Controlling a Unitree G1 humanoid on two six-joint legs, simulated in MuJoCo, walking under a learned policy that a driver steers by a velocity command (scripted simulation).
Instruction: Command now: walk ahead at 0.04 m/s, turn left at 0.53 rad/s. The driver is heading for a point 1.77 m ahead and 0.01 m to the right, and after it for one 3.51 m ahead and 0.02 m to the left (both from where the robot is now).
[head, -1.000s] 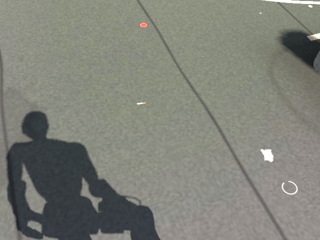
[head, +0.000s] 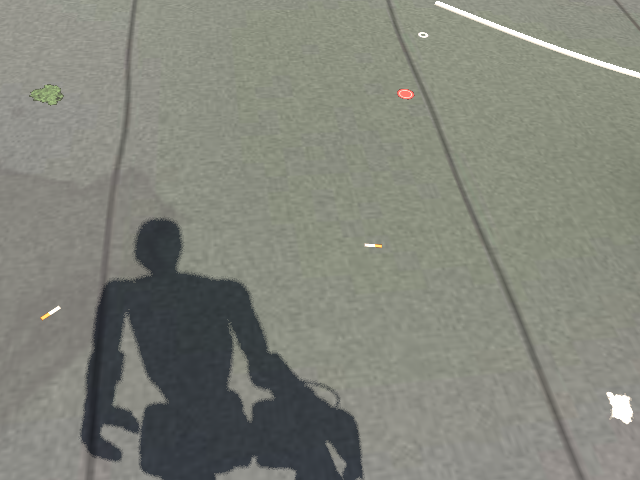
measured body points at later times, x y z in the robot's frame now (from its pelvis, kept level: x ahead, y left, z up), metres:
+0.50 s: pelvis +0.11 -0.01 +0.01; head +0.12 -0.01 +0.46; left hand +0.25 +0.26 -0.09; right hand +0.11 -0.28 -0.13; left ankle +0.00 +0.07 -0.73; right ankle +0.19 -0.11 -0.71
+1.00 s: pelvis +0.37 +0.00 +0.00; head +0.42 +0.01 +0.45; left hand +0.25 +0.22 -0.14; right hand +0.62 -0.17 -0.11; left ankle +0.51 +0.11 -0.71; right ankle +0.21 -0.11 -0.73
